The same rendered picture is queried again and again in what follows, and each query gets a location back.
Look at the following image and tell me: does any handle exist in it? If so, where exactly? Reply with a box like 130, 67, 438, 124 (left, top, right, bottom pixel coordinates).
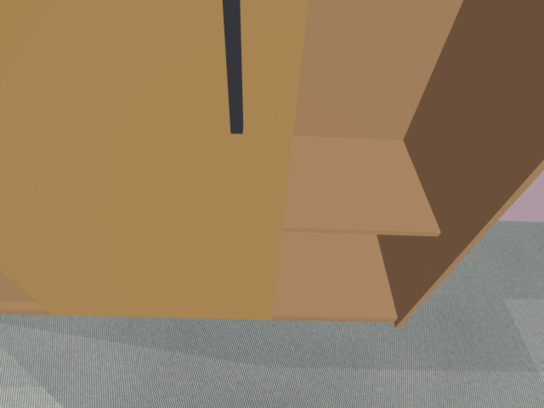
223, 0, 243, 134

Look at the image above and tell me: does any wardrobe door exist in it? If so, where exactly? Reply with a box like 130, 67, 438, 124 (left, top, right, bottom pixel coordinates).
0, 270, 36, 302
0, 0, 309, 320

